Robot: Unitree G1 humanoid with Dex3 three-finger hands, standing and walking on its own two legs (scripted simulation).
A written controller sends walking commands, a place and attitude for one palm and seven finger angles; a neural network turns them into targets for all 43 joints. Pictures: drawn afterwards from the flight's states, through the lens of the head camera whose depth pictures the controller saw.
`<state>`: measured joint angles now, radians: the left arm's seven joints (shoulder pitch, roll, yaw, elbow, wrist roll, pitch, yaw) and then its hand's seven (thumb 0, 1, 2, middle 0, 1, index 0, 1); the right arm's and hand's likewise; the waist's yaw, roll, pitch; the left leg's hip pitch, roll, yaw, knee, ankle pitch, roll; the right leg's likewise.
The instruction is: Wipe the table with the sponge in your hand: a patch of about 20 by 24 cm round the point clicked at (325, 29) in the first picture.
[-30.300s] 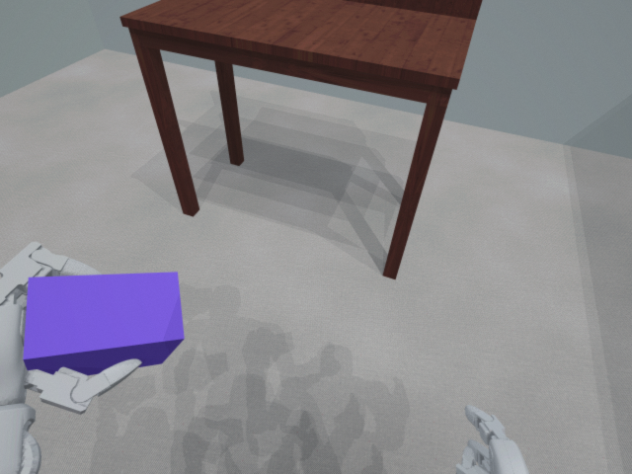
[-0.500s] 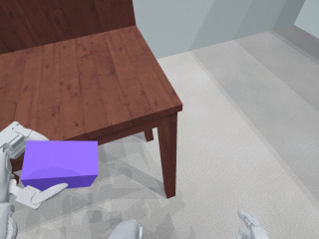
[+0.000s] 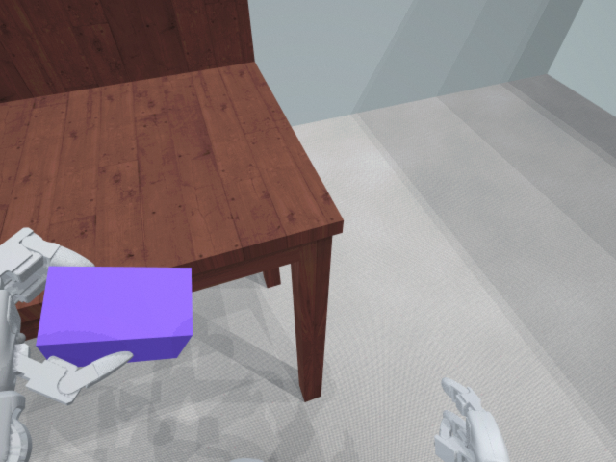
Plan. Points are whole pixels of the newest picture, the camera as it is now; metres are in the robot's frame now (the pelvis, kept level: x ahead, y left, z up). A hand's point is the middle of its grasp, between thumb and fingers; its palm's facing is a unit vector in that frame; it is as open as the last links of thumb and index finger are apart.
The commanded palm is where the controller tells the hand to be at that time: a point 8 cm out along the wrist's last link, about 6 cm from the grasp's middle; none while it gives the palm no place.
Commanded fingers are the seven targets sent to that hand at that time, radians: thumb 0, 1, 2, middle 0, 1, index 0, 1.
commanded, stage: come to a stop and stand still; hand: left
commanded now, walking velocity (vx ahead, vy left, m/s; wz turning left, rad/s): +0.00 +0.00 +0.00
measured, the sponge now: (143, 318) +0.22 +0.19 +0.14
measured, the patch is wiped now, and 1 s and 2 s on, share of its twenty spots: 0.05 0.05 0.05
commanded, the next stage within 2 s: look again from close up in 1.70 s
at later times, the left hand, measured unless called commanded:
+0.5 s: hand (31, 369) +0.16 +0.27 +0.14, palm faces +0.20 -0.87 -0.45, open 10.8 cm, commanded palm +0.12 +0.33 +0.18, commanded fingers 0.00 0.10 1.30 -1.20 -1.60 -1.20 -1.60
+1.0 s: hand out of the picture +0.19 +0.32 +0.15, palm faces +0.39 -0.83 -0.40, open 10.8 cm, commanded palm +0.12 +0.34 +0.18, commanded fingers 0.00 0.10 1.30 -1.20 -1.60 -1.20 -1.60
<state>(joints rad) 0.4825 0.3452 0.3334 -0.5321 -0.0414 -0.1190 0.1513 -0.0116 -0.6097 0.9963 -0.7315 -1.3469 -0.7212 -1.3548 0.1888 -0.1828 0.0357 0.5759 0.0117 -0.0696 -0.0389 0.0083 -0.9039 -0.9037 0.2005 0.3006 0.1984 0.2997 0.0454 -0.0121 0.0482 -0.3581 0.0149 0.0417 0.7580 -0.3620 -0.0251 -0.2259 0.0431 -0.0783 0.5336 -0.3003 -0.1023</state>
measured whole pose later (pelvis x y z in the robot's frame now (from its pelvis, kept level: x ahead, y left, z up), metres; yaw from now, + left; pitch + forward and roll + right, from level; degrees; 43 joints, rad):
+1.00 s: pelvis -0.04 +0.06 +0.01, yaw -1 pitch -1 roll +0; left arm 0.36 0.35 0.34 -0.34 0.02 -0.19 0.08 -0.01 -0.61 1.00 -0.73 -1.35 -0.72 -1.36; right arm 0.21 -0.18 0.05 0.56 -0.01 -0.13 -0.01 0.01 -0.90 -0.90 0.20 0.30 0.20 0.30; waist 0.04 -0.03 0.03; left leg -0.20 -0.03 0.11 0.43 -0.20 0.07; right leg -0.23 0.03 0.02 0.43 -0.18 -0.02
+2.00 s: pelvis -0.02 +0.06 +0.01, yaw +0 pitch +0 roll -1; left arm 0.43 0.37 0.33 -0.42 -0.03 -0.15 0.11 -0.01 -0.61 1.00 -0.73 -1.36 -0.72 -1.36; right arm 0.23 -0.21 0.02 0.56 0.00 -0.07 -0.06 0.01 -0.90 -0.90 0.20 0.30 0.20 0.30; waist 0.02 -0.01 0.02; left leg -0.19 -0.03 0.08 0.39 -0.21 0.06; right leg -0.19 0.04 -0.01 0.37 -0.17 -0.03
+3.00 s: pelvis +0.04 +0.10 -0.01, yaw +3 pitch -2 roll +3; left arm 0.51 0.37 0.32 -0.53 -0.05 -0.22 0.05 0.01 -0.61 0.98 -0.76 -1.32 -0.74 -1.32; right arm 0.19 -0.23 -0.01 0.60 0.00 -0.06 -0.02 0.01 -0.90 -0.90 0.20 0.30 0.20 0.30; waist 0.07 -0.04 0.09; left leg -0.34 0.07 0.01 0.68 -0.28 0.00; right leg -0.25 -0.08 -0.06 0.65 -0.37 0.00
